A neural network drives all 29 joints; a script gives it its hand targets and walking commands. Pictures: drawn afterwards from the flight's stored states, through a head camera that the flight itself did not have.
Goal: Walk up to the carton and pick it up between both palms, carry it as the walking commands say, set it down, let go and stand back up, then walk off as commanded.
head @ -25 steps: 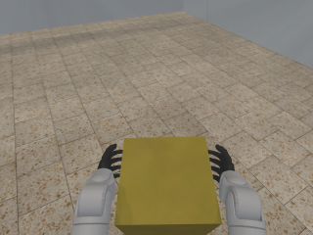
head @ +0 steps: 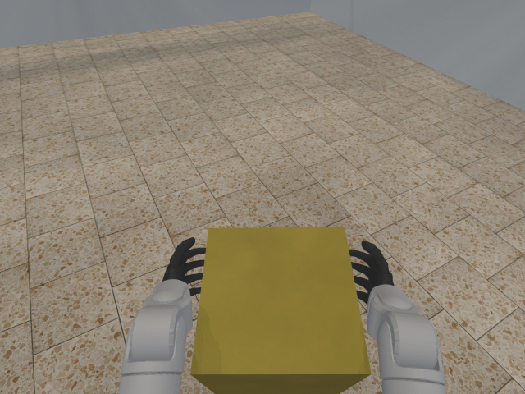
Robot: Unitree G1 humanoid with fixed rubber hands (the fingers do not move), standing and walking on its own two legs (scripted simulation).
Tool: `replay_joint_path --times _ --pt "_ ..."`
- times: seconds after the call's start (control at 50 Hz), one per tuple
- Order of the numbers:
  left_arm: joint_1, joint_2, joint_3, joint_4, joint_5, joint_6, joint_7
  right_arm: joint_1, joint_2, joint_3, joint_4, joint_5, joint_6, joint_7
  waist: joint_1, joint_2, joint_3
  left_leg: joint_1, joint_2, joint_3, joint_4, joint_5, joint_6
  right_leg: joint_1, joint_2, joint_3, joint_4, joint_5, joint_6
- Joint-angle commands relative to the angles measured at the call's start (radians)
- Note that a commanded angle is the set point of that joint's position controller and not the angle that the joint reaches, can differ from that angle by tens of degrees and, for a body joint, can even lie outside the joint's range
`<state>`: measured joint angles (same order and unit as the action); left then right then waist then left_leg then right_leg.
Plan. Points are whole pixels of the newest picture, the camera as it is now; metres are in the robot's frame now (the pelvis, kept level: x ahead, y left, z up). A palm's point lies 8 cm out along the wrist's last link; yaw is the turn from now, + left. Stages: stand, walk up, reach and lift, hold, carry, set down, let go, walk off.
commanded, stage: carry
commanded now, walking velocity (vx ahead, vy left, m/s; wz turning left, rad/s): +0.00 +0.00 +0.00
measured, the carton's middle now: (276, 318) +0.27 +0.00 -0.03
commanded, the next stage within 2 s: none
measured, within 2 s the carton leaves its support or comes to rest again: neither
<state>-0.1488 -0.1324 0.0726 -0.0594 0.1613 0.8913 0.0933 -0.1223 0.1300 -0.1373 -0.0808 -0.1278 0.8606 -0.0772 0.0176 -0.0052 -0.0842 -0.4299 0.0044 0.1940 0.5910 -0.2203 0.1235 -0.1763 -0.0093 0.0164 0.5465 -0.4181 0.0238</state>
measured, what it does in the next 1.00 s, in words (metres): lifts its right foot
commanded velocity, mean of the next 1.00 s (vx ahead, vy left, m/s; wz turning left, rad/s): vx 0.21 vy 0.00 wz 0.00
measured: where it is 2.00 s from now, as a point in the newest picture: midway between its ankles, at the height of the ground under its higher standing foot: (251, 371)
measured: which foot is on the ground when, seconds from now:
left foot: down 0.00-1.00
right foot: down 0.00-0.84, up 0.86-1.00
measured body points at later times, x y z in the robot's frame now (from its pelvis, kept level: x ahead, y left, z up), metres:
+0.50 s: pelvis -0.01 +0.00 +0.00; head -0.02 +0.02 +0.45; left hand +0.28 +0.15 +0.05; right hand +0.28 -0.15 +0.05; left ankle +0.06 +0.04 -0.72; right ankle -0.08 -0.15 -0.72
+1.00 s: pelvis +0.07 +0.03 +0.03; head +0.07 +0.05 +0.47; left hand +0.36 +0.17 +0.08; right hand +0.34 -0.13 +0.09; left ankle +0.06 +0.05 -0.72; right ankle -0.01 -0.12 -0.64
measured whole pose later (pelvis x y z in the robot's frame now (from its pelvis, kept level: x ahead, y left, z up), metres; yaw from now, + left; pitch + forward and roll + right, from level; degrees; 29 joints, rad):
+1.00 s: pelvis +0.07 +0.03 +0.03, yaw -1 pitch +5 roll -5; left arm -0.13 -0.13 0.05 -0.24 0.14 1.06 0.10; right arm -0.10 0.13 -0.11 -0.27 -0.09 1.04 -0.11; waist -0.03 0.05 -0.10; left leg -0.25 0.02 0.21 0.35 -0.21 0.14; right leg -0.43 -0.02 -0.09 0.99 -0.37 -0.02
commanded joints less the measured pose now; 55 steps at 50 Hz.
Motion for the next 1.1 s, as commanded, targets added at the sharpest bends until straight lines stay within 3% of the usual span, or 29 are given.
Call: replay_joint_path --times 0.0,0.04,0.14,0.2,0.22,0.3,0.34,0.38,0.4,0.44,0.58,0.6,0.62,0.66,0.7,0.74,0.76,0.78,0.8,0.82,0.84,0.86,0.88,0.9,0.92,0.94,0.98,1.02,1.08 --pt "-0.394 -0.775 -0.567 -0.143 -0.289 -0.026 -0.22 -0.382 0.784 0.563 -0.105 0.259 0.001 0.218 -0.006 0.056 -0.238 0.242 0.159 -0.224 -0.145 0.184 -0.017 -0.087 -0.047 0.038 -0.062 0.104 -0.077" --pt "-0.4 -0.781 -0.555 -0.102 -0.276 -0.031 -0.22 -0.336 0.778 0.539 -0.028 0.234 0.006 0.221 -0.002 0.032 -0.271 0.277 0.155 -0.211 -0.126 0.233 -0.017 -0.09 -0.045 0.04 -0.06 0.102 -0.075" --pt "-0.389 -0.765 -0.547 -0.11 -0.276 -0.017 -0.218 -0.366 0.796 0.555 -0.07 0.244 0.013 0.218 0.004 0.014 -0.21 0.211 0.143 -0.204 -0.172 0.012 -0.026 -0.108 -0.048 0.051 -0.087 0.027 -0.087" --pt "-0.391 -0.783 -0.577 -0.135 -0.306 -0.018 -0.216 -0.361 0.795 0.576 -0.099 0.269 0.013 0.221 -0.002 0.026 -0.249 0.237 0.162 -0.228 -0.203 0.008 -0.032 -0.098 -0.033 0.033 -0.073 0.006 -0.078" --pt "-0.413 -0.795 -0.587 -0.159 -0.309 -0.012 -0.216 -0.349 0.777 0.567 -0.088 0.265 0.02 0.219 -0.006 0.059 -0.266 0.269 0.164 -0.228 -0.188 0.078 -0.026 -0.117 -0.033 0.036 -0.064 0.047 -0.075" --pt "-0.363 -0.757 -0.524 -0.064 -0.268 -0.005 -0.221 -0.336 0.761 0.528 -0.037 0.23 0.022 0.217 0.004 -0.006 -0.243 0.227 0.134 -0.182 -0.154 0.057 -0.029 -0.105 -0.053 0.055 -0.099 0.055 -0.089" --pt "-0.395 -0.769 -0.534 -0.083 -0.275 -0.01 -0.221 -0.338 0.788 0.541 -0.032 0.232 0.023 0.218 -0.003 0.011 -0.216 0.221 0.139 -0.191 -0.153 0.123 -0.03 -0.123 -0.055 0.05 -0.079 0.081 -0.083" --pt "-0.364 -0.762 -0.532 -0.077 -0.271 -0.016 -0.22 -0.348 0.75 0.532 -0.051 0.229 0.014 0.22 -0.003 0.009 -0.213 0.22 0.145 -0.194 -0.154 0.078 -0.027 -0.13 -0.055 0.053 -0.093 0.051 -0.083" --pt "-0.37 -0.787 -0.545 -0.07 -0.28 -0.016 -0.217 -0.342 0.793 0.55 -0.03 0.249 0.019 0.224 -0.001 0.044 -0.242 0.235 0.151 -0.209 -0.179 0.049 -0.029 -0.124 -0.045 0.049 -0.08 0.016 -0.079" --pt "-0.43 -0.786 -0.556 -0.124 -0.296 -0.016 -0.215 -0.403 0.815 0.573 -0.087 0.272 0.015 0.227 0.008 0.022 -0.218 0.207 0.16 -0.22 -0.199 -0.015 -0.023 -0.127 -0.033 0.045 -0.091 0.004 -0.08" --pt "-0.361 -0.738 -0.512 -0.098 -0.261 -0.02 -0.213 -0.337 0.742 0.52 -0.053 0.222 0.012 0.214 0.007 0.018 -0.274 0.256 0.147 -0.186 -0.135 0.188 -0.021 -0.108 -0.052 0.049 -0.078 0.095 -0.077" --pt "-0.36 -0.758 -0.511 -0.04 -0.259 -0.03 -0.214 -0.271 0.768 0.496 0.053 0.199 0.006 0.217 -0.004 0.036 -0.281 0.257 0.154 -0.194 -0.171 -0.009 -0.029 -0.113 -0.045 0.043 -0.08 -0.055 -0.076" --pt "-0.371 -0.759 -0.53 -0.06 -0.26 -0.036 -0.216 -0.311 0.753 0.5 -0.01 0.21 -0.008 0.214 -0.01 0.013 -0.249 0.222 0.165 -0.207 -0.214 -0.233 -0.042 -0.119 -0.049 0.049 -0.113 -0.174 -0.079" --pt "-0.455 -0.789 -0.579 -0.13 -0.301 -0.024 -0.221 -0.342 0.769 0.531 -0.049 0.23 0.001 0.216 -0.026 -0.028 -0.158 0.047 0.129 -0.171 -0.181 -0.386 -0.087 -0.073 -0.111 0.177 -0.252 -0.344 -0.137" --pt "-0.505 -0.888 -0.682 -0.237 -0.394 0.017 -0.219 -0.487 0.842 0.673 -0.242 0.367 0.034 0.213 -0.035 -0.098 -0.103 -0.02 0.09 -0.101 -0.057 -0.168 -0.125 -0.036 -0.206 0.271 -0.33 -0.221 -0.169" --pt "-0.453 -0.836 -0.664 -0.276 -0.386 0.068 -0.216 -0.49 0.816 0.717 -0.302 0.397 0.094 0.21 -0.012 -0.138 -0.121 -0.104 0.075 -0.073 -0.033 -0.091 -0.136 0.089 -0.267 0.282 -0.345 -0.068 -0.185" --pt "-0.346 -0.826 -0.638 -0.2 -0.349 0.094 -0.219 -0.439 0.773 0.705 -0.272 0.381 0.125 0.209 -0.011 -0.194 -0.149 -0.072 0.084 -0.085 -0.084 -0.096 -0.131 0.111 -0.265 0.238 -0.324 0.0 -0.17" --pt "-0.323 -0.798 -0.584 -0.147 -0.297 0.098 -0.223 -0.376 0.754 0.651 -0.158 0.325 0.141 0.213 -0.027 -0.189 -0.126 0.011 0.084 -0.101 -0.154 -0.112 -0.12 0.074 -0.241 0.176 -0.269 0.067 -0.134" --pt "-0.276 -0.763 -0.546 -0.086 -0.268 0.095 -0.227 -0.308 0.761 0.607 -0.05 0.29 0.138 0.222 -0.036 -0.084 -0.165 0.157 0.075 -0.103 -0.207 -0.087 -0.112 0.032 -0.159 0.066 -0.198 0.121 -0.085" --pt "-0.283 -0.727 -0.533 -0.106 -0.246 0.09 -0.227 -0.327 0.736 0.574 -0.078 0.27 0.127 0.23 -0.048 0.092 -0.17 0.335 0.152 -0.257 -0.259 -0.094 -0.06 -0.117 -0.075 -0.039 -0.014 0.095 -0.033" --pt "-0.321 -0.749 -0.571 -0.17 -0.288 0.094 -0.227 -0.305 0.755 0.593 -0.098 0.296 0.127 0.234 -0.059 0.221 -0.24 0.529 0.272 -0.485 -0.345 -0.035 0.016 -0.306 -0.026 -0.097 0.18 0.0 0.0" --pt "-0.424 -0.757 -0.595 -0.229 -0.333 0.096 -0.227 -0.334 0.795 0.611 -0.123 0.322 0.13 0.24 -0.058 0.278 -0.218 0.634 0.377 -0.655 -0.408 0.005 0.093 -0.518 0.014 -0.116 0.321 -0.132 -0.006" --pt "-0.404 -0.776 -0.633 -0.26 -0.358 0.11 -0.227 -0.373 0.808 0.668 -0.205 0.374 0.142 0.245 -0.044 0.215 -0.209 0.634 0.426 -0.721 -0.426 0.069 0.129 -0.58 -0.011 -0.054 0.438 -0.154 -0.033" --pt "-0.394 -0.833 -0.675 -0.28 -0.383 0.132 -0.227 -0.386 0.834 0.711 -0.253 0.4 0.163 0.251 -0.042 0.116 -0.21 0.612 0.413 -0.657 -0.43 0.056 0.116 -0.576 -0.047 -0.027 0.502 -0.109 -0.046" --pt "-0.378 -0.881 -0.667 -0.252 -0.369 0.149 -0.231 -0.435 0.864 0.731 -0.283 0.397 0.182 0.257 -0.029 0.018 -0.199 0.57 0.385 -0.57 -0.425 0.058 0.067 -0.55 -0.069 -0.022 0.52 -0.02 -0.053" --pt "-0.366 -0.908 -0.675 -0.267 -0.37 0.161 -0.233 -0.445 0.875 0.746 -0.305 0.402 0.199 0.263 -0.023 -0.01 -0.207 0.524 0.352 -0.481 -0.438 -0.019 0.03 -0.511 -0.09 -0.026 0.5 0.055 -0.054" --pt "-0.334 -0.932 -0.69 -0.257 -0.365 0.178 -0.229 -0.435 0.842 0.739 -0.322 0.402 0.22 0.27 -0.018 0.039 -0.197 0.498 0.291 -0.341 -0.459 -0.017 -0.026 -0.5 -0.085 -0.067 0.483 0.209 -0.044" --pt "-0.348 -0.96 -0.726 -0.288 -0.387 0.195 -0.215 -0.4 0.819 0.73 -0.321 0.404 0.24 0.279 -0.023 0.15 -0.196 0.536 0.262 -0.25 -0.445 0.171 -0.052 -0.547 -0.078 -0.095 0.48 0.276 -0.027" --pt "-0.356 -0.955 -0.746 -0.349 -0.398 0.214 -0.199 -0.388 0.789 0.725 -0.334 0.406 0.261 0.285 -0.026 0.152 -0.187 0.57 0.254 -0.201 -0.446 0.232 -0.046 -0.605 -0.08 -0.12 0.457 0.322 0.003"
